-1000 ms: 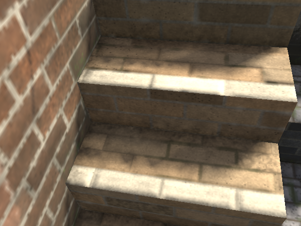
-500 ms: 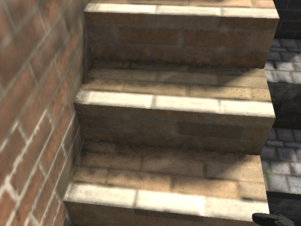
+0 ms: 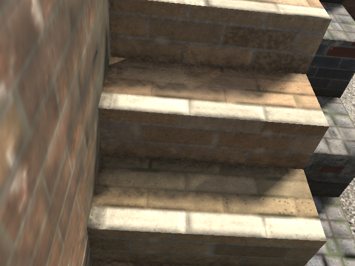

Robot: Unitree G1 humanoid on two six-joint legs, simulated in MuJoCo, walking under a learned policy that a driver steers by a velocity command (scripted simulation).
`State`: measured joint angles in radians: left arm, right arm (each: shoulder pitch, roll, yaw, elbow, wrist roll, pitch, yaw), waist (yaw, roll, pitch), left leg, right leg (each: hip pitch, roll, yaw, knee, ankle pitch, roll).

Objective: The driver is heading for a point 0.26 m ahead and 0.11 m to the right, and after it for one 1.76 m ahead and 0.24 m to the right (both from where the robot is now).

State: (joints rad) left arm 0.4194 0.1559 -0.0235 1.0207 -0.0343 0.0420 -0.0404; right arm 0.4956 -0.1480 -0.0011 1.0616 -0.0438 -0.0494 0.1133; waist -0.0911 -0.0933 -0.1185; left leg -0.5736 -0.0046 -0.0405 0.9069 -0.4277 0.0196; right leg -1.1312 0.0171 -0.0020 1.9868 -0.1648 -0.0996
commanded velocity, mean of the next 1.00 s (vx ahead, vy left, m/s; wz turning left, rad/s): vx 0.18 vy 0.00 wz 0.00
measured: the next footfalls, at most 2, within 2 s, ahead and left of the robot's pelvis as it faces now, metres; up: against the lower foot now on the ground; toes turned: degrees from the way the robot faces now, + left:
right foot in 0.36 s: +0.30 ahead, -0.24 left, +0.19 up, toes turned -5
left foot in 0.98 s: +0.31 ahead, -0.03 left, +0.19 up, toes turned +3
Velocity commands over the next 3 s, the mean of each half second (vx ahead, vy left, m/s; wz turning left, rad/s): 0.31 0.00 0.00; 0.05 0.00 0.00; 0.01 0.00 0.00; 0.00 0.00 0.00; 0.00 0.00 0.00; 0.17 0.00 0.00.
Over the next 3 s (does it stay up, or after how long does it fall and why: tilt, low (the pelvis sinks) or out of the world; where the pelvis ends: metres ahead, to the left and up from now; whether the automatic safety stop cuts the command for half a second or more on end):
stays up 0.31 -0.17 0.23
